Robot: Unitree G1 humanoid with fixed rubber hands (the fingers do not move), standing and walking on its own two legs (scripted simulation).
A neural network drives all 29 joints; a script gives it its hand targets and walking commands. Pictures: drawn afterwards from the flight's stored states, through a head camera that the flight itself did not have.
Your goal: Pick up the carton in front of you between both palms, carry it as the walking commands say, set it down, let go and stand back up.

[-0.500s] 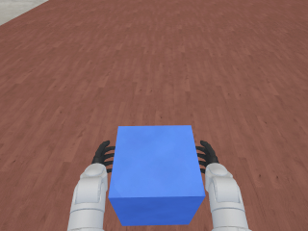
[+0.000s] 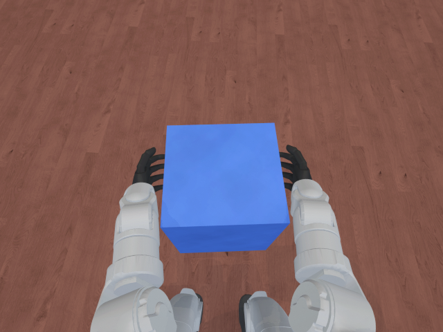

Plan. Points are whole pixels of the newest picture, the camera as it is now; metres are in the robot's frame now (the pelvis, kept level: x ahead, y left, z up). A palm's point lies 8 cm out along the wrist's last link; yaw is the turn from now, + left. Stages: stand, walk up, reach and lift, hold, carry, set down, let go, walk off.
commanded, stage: set down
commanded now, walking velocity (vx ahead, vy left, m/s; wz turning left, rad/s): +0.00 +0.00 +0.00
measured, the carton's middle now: (222, 195) +0.39 +0.03 -0.10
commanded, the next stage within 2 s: none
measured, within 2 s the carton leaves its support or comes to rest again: neither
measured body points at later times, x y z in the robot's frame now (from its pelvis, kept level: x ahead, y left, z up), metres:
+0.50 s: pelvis +0.00 +0.00 -0.13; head +0.23 +0.01 +0.26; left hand +0.42 +0.20 -0.20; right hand +0.46 -0.10 -0.21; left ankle +0.06 +0.12 -0.71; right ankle +0.07 -0.11 -0.71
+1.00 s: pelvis -0.04 +0.00 -0.26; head +0.26 +0.01 +0.08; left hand +0.43 +0.23 -0.37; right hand +0.49 -0.07 -0.37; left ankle +0.06 +0.12 -0.71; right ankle +0.07 -0.11 -0.71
